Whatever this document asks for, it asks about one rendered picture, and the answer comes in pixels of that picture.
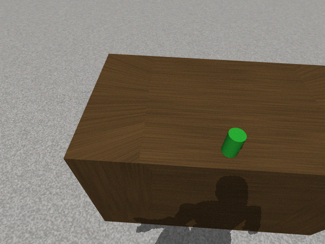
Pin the can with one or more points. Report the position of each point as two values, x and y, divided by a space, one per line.
233 142

